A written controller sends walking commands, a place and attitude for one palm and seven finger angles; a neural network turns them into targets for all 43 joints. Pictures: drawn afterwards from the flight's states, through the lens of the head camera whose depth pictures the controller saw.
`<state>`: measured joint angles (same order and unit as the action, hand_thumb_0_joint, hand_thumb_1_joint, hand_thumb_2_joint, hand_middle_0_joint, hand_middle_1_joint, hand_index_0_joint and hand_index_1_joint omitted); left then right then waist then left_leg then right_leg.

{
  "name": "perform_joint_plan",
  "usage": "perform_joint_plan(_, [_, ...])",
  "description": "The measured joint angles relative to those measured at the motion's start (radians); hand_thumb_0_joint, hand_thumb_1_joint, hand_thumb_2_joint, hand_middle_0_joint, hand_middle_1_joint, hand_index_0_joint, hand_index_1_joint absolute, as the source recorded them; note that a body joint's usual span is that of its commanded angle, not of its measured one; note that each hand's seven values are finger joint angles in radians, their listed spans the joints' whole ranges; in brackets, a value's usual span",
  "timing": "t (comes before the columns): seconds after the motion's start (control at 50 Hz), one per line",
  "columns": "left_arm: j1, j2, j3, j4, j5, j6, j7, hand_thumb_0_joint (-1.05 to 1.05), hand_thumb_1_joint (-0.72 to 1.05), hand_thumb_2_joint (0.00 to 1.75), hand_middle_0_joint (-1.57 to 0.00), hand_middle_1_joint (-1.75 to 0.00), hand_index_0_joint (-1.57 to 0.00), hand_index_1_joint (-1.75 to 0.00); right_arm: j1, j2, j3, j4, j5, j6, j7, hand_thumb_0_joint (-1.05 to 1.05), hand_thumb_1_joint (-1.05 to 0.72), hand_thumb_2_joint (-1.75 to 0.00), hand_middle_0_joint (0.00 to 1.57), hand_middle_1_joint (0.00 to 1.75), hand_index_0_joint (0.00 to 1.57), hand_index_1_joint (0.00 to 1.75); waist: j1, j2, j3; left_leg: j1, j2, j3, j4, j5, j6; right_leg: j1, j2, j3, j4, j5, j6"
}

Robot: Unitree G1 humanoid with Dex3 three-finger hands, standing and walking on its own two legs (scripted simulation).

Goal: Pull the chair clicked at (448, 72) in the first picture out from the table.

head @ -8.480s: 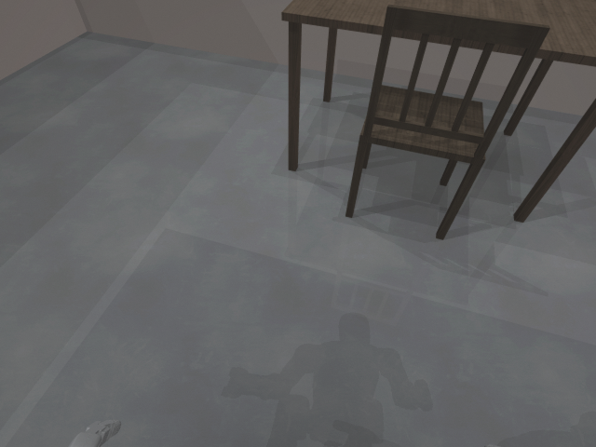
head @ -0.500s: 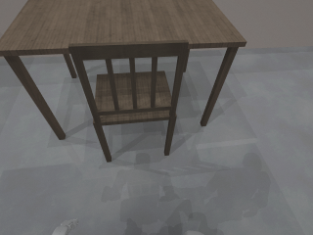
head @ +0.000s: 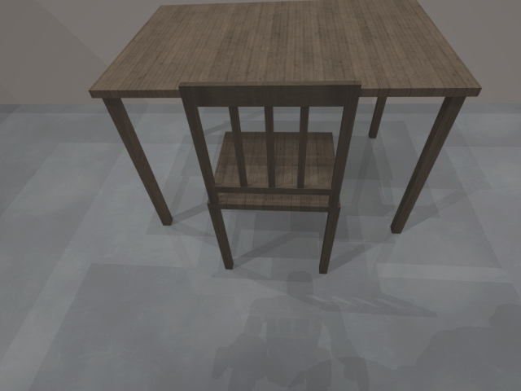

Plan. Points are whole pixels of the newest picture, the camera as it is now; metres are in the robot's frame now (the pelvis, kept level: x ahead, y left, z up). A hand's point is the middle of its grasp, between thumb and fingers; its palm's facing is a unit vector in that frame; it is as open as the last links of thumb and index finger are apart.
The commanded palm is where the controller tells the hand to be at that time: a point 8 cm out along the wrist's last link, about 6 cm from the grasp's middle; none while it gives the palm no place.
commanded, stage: take the last steps up to it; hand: left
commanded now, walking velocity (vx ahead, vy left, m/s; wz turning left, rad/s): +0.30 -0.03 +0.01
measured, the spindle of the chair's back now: (270, 150) +0.73 +0.03 -0.10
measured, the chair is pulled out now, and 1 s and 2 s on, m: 0.00 0.00 0.00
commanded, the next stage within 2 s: come to a stop and stand still in 0.74 s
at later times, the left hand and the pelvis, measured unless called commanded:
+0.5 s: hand (164, 390) +0.16 +0.21 -0.18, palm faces +0.00 -0.98 -0.19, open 7.4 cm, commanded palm none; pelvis +0.12 +0.02 -0.01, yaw -1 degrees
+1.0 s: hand (219, 316) +0.30 +0.12 -0.18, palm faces +0.01 -0.98 -0.21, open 7.2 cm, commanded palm none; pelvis +0.27 -0.05 -0.01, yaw -3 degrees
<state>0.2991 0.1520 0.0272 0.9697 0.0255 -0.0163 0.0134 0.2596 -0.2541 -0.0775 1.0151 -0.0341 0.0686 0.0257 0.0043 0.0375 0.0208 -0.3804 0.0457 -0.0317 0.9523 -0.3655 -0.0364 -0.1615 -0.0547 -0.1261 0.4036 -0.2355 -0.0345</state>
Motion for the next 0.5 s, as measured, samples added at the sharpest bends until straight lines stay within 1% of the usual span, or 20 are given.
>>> perform_joint_plan(0.08, [0.062, 0.015, 0.006, 0.053, 0.008, -0.005, -0.006, 0.0, 0.9, 0.9, -0.2, -0.3, -0.2, -0.3, -0.023, 0.018, 0.011, 0.005, 0.003, -0.023, 0.0, 0.01, -0.91, -0.9, 0.2, 0.3, 0.2, 0.3, 0.035, -0.027, -0.012, 0.075, 0.003, 0.05, -0.201, -0.051, 0.022, 0.009, -0.01, -0.007, -0.016, -0.001, 0.012])
perform_joint_plan(0.1, [0.077, 0.019, 0.008, 0.068, 0.007, -0.003, -0.007, 0.0, 0.9, 0.9, -0.2, -0.3, -0.2, -0.3, -0.029, 0.025, 0.016, 0.004, 0.004, -0.033, -0.001, 0.01, -0.91, -0.9, 0.2, 0.3, 0.2, 0.3, 0.042, -0.033, -0.014, 0.101, -0.001, 0.062, -0.263, -0.042, 0.027, 0.009, -0.012, -0.008, -0.011, -0.007, 0.018])
perform_joint_plan(0.14, [0.109, 0.027, 0.011, 0.099, 0.0, 0.003, -0.01, 0.0, 0.9, 0.9, -0.2, -0.3, -0.2, -0.3, -0.037, 0.036, 0.027, 0.0, 0.007, -0.059, -0.007, 0.0, -0.91, -0.9, 0.2, 0.3, 0.2, 0.3, 0.048, -0.039, -0.019, 0.168, -0.009, 0.087, -0.411, 0.013, 0.036, 0.001, -0.012, -0.01, 0.029, -0.034, 0.032])
perform_joint_plan(0.16, [0.128, 0.027, 0.012, 0.111, -0.004, 0.008, -0.012, 0.0, 0.9, 0.9, -0.2, -0.3, -0.2, -0.3, -0.036, 0.037, 0.031, -0.007, 0.008, -0.075, -0.01, 0.0, -0.91, -0.9, 0.2, 0.3, 0.2, 0.3, 0.047, -0.028, -0.027, 0.198, -0.004, 0.078, -0.479, 0.02, 0.047, -0.018, -0.002, -0.013, 0.074, -0.064, 0.037])
perform_joint_plan(0.2, [0.14, 0.04, 0.015, 0.146, -0.005, 0.029, -0.015, 0.0, 0.9, 0.9, -0.2, -0.3, -0.2, -0.3, -0.044, 0.068, 0.037, -0.003, 0.005, -0.091, -0.019, 0.0, -0.91, -0.9, 0.2, 0.3, 0.2, 0.3, 0.042, -0.06, -0.023, 0.204, -0.019, 0.091, -0.46, 0.043, 0.049, -0.081, -0.014, 0.018, 0.24, -0.173, 0.032])
perform_joint_plan(0.22, [0.145, 0.045, 0.018, 0.157, -0.002, 0.039, -0.018, 0.0, 0.9, 0.9, -0.2, -0.3, -0.2, -0.3, -0.037, 0.083, 0.044, -0.005, 0.003, -0.095, -0.021, 0.0, -0.91, -0.9, 0.2, 0.3, 0.2, 0.3, 0.038, -0.073, -0.025, 0.218, -0.023, 0.099, -0.461, 0.039, 0.049, -0.119, -0.014, 0.033, 0.333, -0.196, 0.027])
perform_joint_plan(0.24, [0.146, 0.048, 0.02, 0.166, 0.002, 0.045, -0.022, 0.0, 0.9, 0.9, -0.2, -0.3, -0.2, -0.3, -0.023, 0.095, 0.05, -0.006, 0.003, -0.099, -0.023, 0.0, -0.91, -0.9, 0.2, 0.3, 0.2, 0.3, 0.032, -0.078, -0.031, 0.236, -0.023, 0.102, -0.476, 0.038, 0.048, -0.158, -0.012, 0.04, 0.417, -0.198, 0.026])
perform_joint_plan(0.28, [0.135, 0.05, 0.023, 0.173, 0.005, 0.047, -0.03, 0.01, 0.91, 0.9, -0.2, -0.3, -0.2, -0.3, 0.007, 0.102, 0.046, -0.001, 0.006, -0.107, -0.041, 0.0, -0.93, -0.9, 0.2, 0.3, 0.2, 0.3, 0.019, -0.079, -0.035, 0.281, -0.026, 0.102, -0.527, 0.046, 0.044, -0.23, -0.015, 0.05, 0.54, -0.153, 0.029])
perform_joint_plan(0.34, [0.093, 0.051, 0.025, 0.159, 0.004, 0.036, -0.038, 0.01, 0.91, 0.9, -0.2, -0.3, -0.2, -0.3, 0.051, 0.103, 0.051, 0.025, 0.009, -0.117, -0.048, 0.0, -0.94, -0.9, 0.2, 0.3, 0.2, 0.3, 0.012, -0.079, -0.023, 0.346, -0.032, 0.103, -0.6, 0.061, 0.044, -0.321, -0.031, 0.064, 0.621, -0.068, 0.042])
perform_joint_plan(0.38, [0.055, 0.052, 0.027, 0.143, 0.002, 0.031, -0.038, 0.01, 0.91, 0.9, -0.2, -0.3, -0.2, -0.3, 0.081, 0.109, 0.055, 0.045, 0.011, -0.122, -0.05, 0.0, -0.93, -0.9, 0.2, 0.3, 0.2, 0.3, 0.009, -0.081, -0.01, 0.382, -0.035, 0.106, -0.633, 0.061, 0.041, -0.369, -0.04, 0.069, 0.631, -0.037, 0.05])
perform_joint_plan(0.42, [0.013, 0.051, 0.028, 0.125, -0.001, 0.03, -0.038, 0.01, 0.91, 0.9, -0.2, -0.3, -0.2, -0.3, 0.109, 0.116, 0.057, 0.064, 0.01, -0.122, -0.051, 0.0, -0.93, -0.9, 0.2, 0.3, 0.2, 0.3, 0.004, -0.078, 0.004, 0.412, -0.033, 0.109, -0.652, 0.05, 0.033, -0.4, -0.047, 0.063, 0.595, -0.014, 0.053])
perform_joint_plan(0.5, [-0.074, 0.044, 0.029, 0.09, -0.007, 0.025, -0.041, 0.0, 0.91, 0.9, -0.2, -0.3, -0.2, -0.3, 0.15, 0.123, 0.056, 0.096, 0.003, -0.117, -0.05, 0.0, -0.92, -0.9, 0.2, 0.3, 0.2, 0.3, -0.024, -0.064, 0.037, 0.46, -0.02, 0.118, -0.651, 0.003, 0.009, -0.399, -0.047, 0.039, 0.411, 0.009, 0.036])
